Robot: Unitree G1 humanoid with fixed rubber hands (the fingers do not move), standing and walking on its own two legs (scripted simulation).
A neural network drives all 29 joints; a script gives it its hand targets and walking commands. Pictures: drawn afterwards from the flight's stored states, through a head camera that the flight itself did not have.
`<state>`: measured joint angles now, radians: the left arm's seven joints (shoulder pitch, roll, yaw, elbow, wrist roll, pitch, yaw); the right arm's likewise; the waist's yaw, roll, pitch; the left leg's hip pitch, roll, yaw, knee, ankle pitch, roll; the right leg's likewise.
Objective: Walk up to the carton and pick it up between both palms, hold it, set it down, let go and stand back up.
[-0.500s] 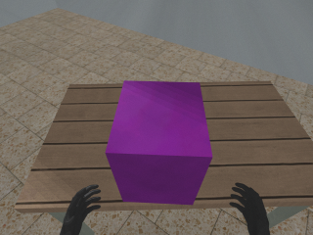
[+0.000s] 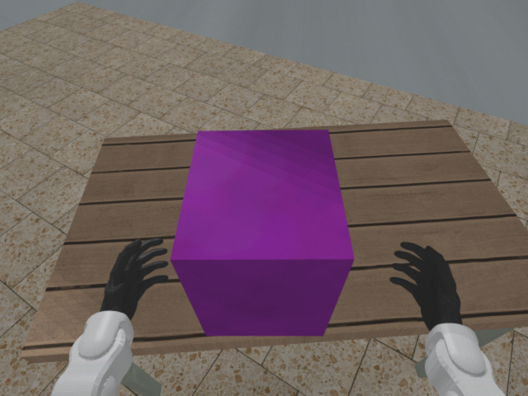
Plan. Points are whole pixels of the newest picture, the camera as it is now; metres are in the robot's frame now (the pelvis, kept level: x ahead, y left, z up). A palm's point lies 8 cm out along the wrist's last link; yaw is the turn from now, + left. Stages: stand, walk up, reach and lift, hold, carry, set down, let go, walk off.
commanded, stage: reach and lift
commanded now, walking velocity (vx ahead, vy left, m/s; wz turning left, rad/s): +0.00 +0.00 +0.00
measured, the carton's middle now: (263, 238) +0.36 +0.05 +0.01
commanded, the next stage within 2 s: none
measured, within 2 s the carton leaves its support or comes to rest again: neither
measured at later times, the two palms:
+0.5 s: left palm (124, 235) +0.28 +0.23 +0.12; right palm (446, 245) +0.30 -0.20 +0.11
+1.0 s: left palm (125, 180) +0.34 +0.23 +0.16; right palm (439, 176) +0.37 -0.19 +0.16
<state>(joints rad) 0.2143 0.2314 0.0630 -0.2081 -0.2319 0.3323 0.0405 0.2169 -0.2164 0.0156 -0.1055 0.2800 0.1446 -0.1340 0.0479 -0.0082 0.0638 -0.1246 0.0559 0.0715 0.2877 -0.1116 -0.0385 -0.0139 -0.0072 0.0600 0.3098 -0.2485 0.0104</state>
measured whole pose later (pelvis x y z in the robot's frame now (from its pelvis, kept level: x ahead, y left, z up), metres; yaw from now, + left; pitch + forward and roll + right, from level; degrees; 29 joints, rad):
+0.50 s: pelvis -0.01 +0.00 +0.00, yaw -1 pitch -1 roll +0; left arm -0.17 0.27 0.18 -0.15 -0.23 0.65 0.05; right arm -0.19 -0.31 0.01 -0.01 0.39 0.37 -0.17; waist 0.02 -0.02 0.04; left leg -0.17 0.06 0.08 0.28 -0.09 -0.04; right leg -0.08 0.00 0.07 0.34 -0.23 0.01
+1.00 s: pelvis -0.02 +0.00 +0.00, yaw +0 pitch +2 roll +0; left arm -0.55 0.34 0.18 0.11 -0.24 0.74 0.05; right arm -0.63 -0.38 0.03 0.33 0.46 0.45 -0.16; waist 0.01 -0.02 0.01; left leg -0.26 0.07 0.04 0.32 -0.08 -0.04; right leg -0.16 0.01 0.05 0.36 -0.23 0.01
